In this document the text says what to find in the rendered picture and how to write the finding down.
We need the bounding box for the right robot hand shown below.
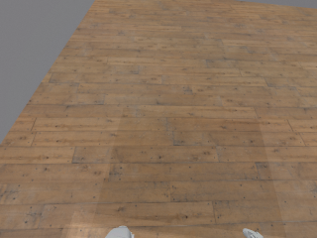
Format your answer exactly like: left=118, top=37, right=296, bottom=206
left=243, top=228, right=264, bottom=238

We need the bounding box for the robot left thigh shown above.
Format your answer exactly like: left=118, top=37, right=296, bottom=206
left=105, top=227, right=135, bottom=238

